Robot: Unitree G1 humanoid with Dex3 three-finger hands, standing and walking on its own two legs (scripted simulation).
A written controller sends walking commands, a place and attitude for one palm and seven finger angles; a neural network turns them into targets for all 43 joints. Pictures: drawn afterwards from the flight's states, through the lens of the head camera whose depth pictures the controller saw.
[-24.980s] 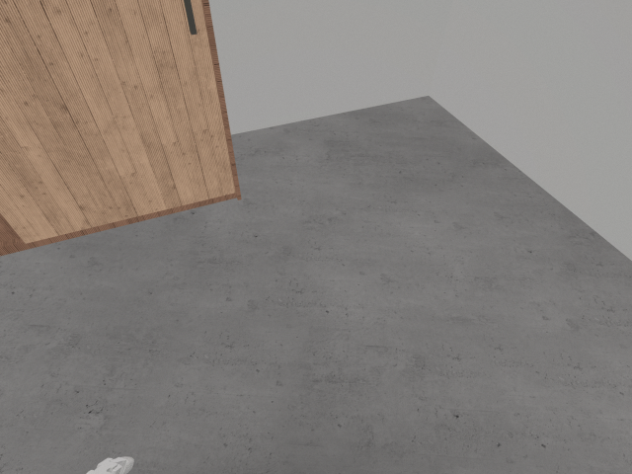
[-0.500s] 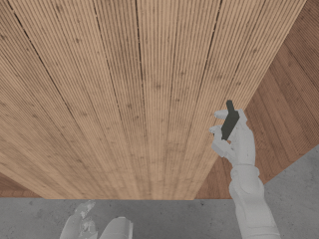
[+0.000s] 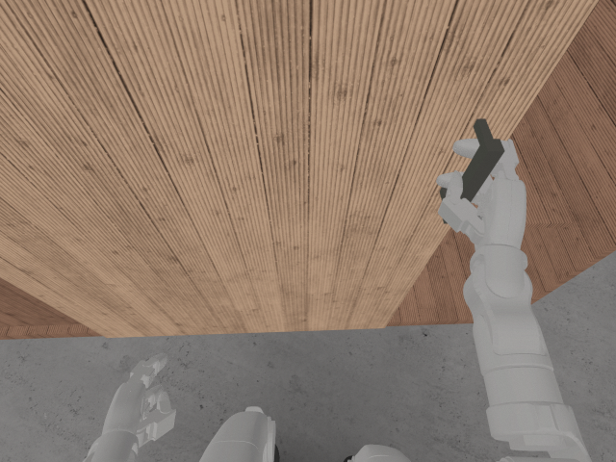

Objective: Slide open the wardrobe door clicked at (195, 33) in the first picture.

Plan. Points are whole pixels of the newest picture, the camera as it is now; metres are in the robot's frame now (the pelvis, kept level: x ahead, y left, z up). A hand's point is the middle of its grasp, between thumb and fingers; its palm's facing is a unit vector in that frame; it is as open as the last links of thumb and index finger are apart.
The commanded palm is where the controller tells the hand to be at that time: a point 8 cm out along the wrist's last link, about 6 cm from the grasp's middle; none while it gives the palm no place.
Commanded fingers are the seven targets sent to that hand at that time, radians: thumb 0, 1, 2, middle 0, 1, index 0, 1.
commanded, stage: step sideways, sliding the door along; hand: right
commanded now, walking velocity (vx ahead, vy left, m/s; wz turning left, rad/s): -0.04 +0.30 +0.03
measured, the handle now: (464, 175) +0.44 -0.20 +0.08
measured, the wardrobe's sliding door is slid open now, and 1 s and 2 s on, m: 0.35 0.54 0.54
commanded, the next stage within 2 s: stop walking and hold the door there in 1.10 s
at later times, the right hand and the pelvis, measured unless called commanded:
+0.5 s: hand (355, 201) +0.39 -0.06 +0.09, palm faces +0.37 +0.92 -0.11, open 6.2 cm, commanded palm +0.35 -0.03 +0.08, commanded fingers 0.00 -0.90 -0.90 0.45 1.40 0.45 1.40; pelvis +0.01 +0.14 +0.01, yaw -1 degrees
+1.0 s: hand (289, 198) +0.40 +0.02 +0.09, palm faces +0.52 +0.85 -0.12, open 6.5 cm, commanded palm +0.35 +0.06 +0.09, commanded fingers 0.00 -0.90 -0.90 0.45 1.40 0.45 1.40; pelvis +0.03 +0.28 +0.00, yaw -1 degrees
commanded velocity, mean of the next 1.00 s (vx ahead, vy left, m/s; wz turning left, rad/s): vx -0.28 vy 0.30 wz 0.03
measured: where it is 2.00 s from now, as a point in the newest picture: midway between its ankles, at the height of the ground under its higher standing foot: outside the picture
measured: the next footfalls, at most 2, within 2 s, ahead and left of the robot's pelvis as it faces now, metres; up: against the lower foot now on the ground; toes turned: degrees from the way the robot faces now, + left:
left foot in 0.32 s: +0.07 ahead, +0.24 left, +0.00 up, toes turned +6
right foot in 0.52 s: +0.03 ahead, +0.01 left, +0.00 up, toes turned -8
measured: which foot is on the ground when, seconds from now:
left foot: up 0.00-0.30, down 0.32-0.52, up 0.54-0.84, down 0.86-1.00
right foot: down 0.00-0.34, up 0.36-0.50, down 0.52-0.88, up 0.90-1.00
